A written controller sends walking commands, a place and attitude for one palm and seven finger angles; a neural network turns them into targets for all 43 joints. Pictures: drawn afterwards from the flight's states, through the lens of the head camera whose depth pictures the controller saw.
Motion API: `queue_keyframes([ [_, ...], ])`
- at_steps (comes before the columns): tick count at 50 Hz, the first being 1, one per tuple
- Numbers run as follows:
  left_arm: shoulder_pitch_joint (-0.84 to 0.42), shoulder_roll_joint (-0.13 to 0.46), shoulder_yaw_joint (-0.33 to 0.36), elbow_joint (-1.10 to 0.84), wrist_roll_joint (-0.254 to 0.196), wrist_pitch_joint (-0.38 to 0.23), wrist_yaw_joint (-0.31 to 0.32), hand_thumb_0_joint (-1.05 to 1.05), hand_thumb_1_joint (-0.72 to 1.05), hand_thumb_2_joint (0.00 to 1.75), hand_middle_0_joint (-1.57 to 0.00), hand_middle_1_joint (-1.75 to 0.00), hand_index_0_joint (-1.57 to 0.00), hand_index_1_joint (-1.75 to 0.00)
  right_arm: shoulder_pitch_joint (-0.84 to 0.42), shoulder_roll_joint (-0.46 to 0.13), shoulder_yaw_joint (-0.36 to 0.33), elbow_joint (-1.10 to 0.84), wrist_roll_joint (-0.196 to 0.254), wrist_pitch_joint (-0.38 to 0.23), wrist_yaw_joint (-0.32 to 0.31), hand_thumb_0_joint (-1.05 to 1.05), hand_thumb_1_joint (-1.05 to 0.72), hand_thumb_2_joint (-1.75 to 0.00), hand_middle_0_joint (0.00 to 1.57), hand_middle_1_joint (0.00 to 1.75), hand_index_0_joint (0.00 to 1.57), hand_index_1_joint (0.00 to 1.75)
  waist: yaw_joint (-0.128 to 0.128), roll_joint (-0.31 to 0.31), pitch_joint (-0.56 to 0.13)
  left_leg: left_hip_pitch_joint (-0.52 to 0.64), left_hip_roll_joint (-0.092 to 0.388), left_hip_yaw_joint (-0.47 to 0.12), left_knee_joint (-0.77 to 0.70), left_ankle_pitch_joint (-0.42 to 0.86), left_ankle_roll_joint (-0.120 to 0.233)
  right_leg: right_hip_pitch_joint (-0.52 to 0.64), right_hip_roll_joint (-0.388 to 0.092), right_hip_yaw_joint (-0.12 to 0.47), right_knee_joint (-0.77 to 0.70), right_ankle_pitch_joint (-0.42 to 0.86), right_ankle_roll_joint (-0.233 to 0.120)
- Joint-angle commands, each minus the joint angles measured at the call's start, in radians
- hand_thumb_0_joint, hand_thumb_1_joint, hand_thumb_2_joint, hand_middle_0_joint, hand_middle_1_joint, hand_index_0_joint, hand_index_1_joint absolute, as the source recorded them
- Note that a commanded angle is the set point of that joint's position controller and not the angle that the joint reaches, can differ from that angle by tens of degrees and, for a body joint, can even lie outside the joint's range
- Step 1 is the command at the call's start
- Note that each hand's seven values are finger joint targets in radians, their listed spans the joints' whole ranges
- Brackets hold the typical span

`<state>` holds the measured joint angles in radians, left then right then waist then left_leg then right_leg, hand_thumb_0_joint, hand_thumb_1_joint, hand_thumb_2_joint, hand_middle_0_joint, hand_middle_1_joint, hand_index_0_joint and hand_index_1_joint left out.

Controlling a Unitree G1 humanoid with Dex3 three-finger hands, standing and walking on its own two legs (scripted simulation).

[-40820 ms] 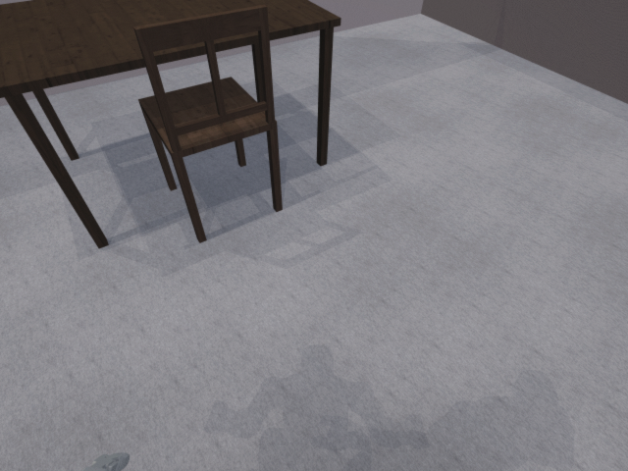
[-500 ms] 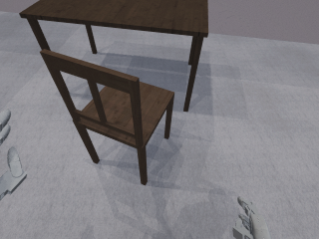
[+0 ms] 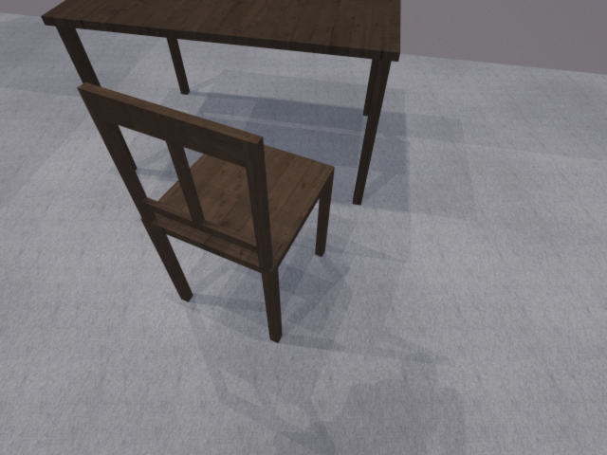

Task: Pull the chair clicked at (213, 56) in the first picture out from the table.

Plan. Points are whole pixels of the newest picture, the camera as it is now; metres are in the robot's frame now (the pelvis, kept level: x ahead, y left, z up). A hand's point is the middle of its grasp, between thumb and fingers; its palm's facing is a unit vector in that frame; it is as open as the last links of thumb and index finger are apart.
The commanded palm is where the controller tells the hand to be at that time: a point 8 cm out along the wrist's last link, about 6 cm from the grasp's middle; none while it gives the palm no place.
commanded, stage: let the arm hang, fingers relaxed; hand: left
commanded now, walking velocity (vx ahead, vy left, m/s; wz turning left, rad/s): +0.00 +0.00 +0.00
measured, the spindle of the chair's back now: (187, 184) +0.64 +0.29 -0.10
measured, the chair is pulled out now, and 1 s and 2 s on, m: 0.47 0.47 0.47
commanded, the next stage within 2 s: look to check the result in 0.60 s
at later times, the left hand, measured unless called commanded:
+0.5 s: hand out of the picture -0.01 +0.14 -0.17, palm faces +0.03 -0.99 -0.16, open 7.3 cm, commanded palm none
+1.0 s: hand out of the picture +0.01 +0.14 -0.17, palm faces +0.04 -0.98 -0.19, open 7.3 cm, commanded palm none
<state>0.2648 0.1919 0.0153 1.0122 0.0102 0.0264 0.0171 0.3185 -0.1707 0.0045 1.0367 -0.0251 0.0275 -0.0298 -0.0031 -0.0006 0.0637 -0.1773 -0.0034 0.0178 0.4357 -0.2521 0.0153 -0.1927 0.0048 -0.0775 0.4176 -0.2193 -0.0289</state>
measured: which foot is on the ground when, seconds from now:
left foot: down 0.00-1.00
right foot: down 0.00-1.00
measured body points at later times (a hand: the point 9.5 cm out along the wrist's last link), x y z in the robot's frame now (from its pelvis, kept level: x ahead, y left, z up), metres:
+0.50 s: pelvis +0.01 -0.01 +0.00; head +0.02 -0.02 +0.45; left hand -0.01 +0.19 -0.16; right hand -0.02 -0.21 -0.16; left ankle -0.01 +0.11 -0.74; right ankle +0.00 -0.10 -0.74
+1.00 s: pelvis +0.02 -0.02 +0.00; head +0.03 -0.03 +0.45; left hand +0.01 +0.20 -0.16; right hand -0.01 -0.21 -0.17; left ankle -0.01 +0.11 -0.74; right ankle +0.00 -0.10 -0.74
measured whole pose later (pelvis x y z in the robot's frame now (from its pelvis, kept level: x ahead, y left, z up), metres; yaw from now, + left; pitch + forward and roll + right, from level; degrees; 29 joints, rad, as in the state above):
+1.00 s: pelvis +0.02 -0.02 +0.00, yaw -1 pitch -1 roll +0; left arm 0.31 0.11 0.01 1.14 0.01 -0.01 0.04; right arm 0.33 -0.10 0.00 1.14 -0.02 0.00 -0.05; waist 0.00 0.02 0.03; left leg -0.11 0.02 0.03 0.39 -0.27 -0.01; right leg -0.15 0.03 -0.06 0.41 -0.25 -0.05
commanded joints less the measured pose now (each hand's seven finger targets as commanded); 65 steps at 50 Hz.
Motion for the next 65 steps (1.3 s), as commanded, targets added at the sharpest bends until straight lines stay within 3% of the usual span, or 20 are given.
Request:
queue_keyframes([
  [1,0.03,0.086,0.013,0.001,-0.005,-0.028,0.005,0.0,0.9,0.9,-0.2,-0.3,-0.2,-0.3,0.051,-0.087,-0.021,-0.019,0.008,-0.029,-0.007,0.0,-0.9,-0.9,0.2,0.3,0.2,0.3,0.003,-0.01,-0.023,-0.04,0.094,-0.095,-0.104,0.096,0.031,0.043,-0.1,0.121,-0.088,0.054,-0.026],
  [6,0.056,0.069,0.006,0.052,-0.007,-0.033,0.011,0.0,0.9,0.9,-0.2,-0.3,-0.2,-0.3,0.081,-0.069,-0.016,0.027,0.009,-0.029,-0.009,0.0,-0.9,-0.9,0.2,0.3,0.2,0.3,0.001,-0.042,0.004,-0.021,0.09,-0.077,-0.106,0.099,0.032,0.017,-0.102,0.131,-0.102,0.044,-0.026],
  [14,0.089,0.046,0.003,0.087,-0.005,-0.032,0.019,0.0,0.9,0.9,-0.2,-0.3,-0.2,-0.3,0.098,-0.031,-0.015,0.065,0.009,-0.024,-0.009,0.0,-0.9,-0.9,0.2,0.3,0.2,0.3,0.001,-0.024,0.058,-0.035,0.085,-0.064,-0.109,0.047,0.029,-0.024,-0.097,0.138,-0.122,-0.021,-0.024],
  [21,0.107,0.024,0.005,0.101,-0.006,-0.038,0.02,0.0,0.9,0.9,-0.2,-0.3,-0.2,-0.3,0.1,-0.015,-0.014,0.077,0.009,-0.034,-0.015,0.0,-0.9,-0.9,0.2,0.3,0.2,0.3,0.001,0.027,0.036,-0.018,0.09,-0.063,-0.112,0.087,0.027,-0.015,-0.096,0.139,-0.102,0.042,-0.026],
  [30,0.126,0.008,0.005,0.108,-0.006,-0.044,0.023,0.0,0.9,0.9,-0.2,-0.3,-0.2,-0.3,0.115,-0.006,-0.016,0.084,0.011,-0.038,-0.021,0.0,-0.9,-0.9,0.2,0.3,0.2,0.3,0.0,0.025,0.016,-0.001,0.094,-0.058,-0.096,0.145,0.023,0.016,-0.098,0.136,-0.09,0.133,-0.028],
  [39,0.129,0.003,0.004,0.111,-0.006,-0.044,0.026,0.0,0.9,0.9,-0.2,-0.3,-0.2,-0.3,0.123,-0.004,-0.015,0.091,0.012,-0.036,-0.023,0.0,-0.9,-0.9,0.2,0.3,0.2,0.3,0.0,0.001,0.042,0.001,0.098,-0.054,-0.098,0.153,0.022,0.014,-0.095,0.126,-0.091,0.144,-0.027],
  [53,0.135,0.008,0.008,0.108,-0.008,-0.047,0.027,0.0,0.9,0.9,-0.2,-0.3,-0.2,-0.3,0.121,-0.006,-0.016,0.097,0.011,-0.04,-0.025,0.0,-0.9,-0.9,0.2,0.3,0.2,0.3,0.0,0.001,0.017,0.032,0.097,-0.05,-0.095,0.192,0.021,0.038,-0.101,0.131,-0.08,0.222,-0.027],
  [55,0.133,0.008,0.006,0.109,-0.007,-0.047,0.029,0.0,0.9,0.9,-0.2,-0.3,-0.2,-0.3,0.122,-0.004,-0.017,0.098,0.012,-0.037,-0.025,0.0,-0.9,-0.9,0.2,0.3,0.2,0.3,-0.001,-0.017,0.02,0.03,0.097,-0.049,-0.095,0.181,0.02,0.038,-0.102,0.129,-0.082,0.227,-0.025],
  [65,0.131,0.008,0.006,0.109,-0.008,-0.046,0.027,0.0,0.9,0.9,-0.2,-0.3,-0.2,-0.3,0.12,-0.006,-0.014,0.102,0.012,-0.035,-0.025,0.0,-0.9,-0.9,0.2,0.3,0.2,0.3,-0.002,0.011,0.041,0.025,0.097,-0.05,-0.1,0.163,0.017,0.03,-0.099,0.133,-0.095,0.178,-0.026],
])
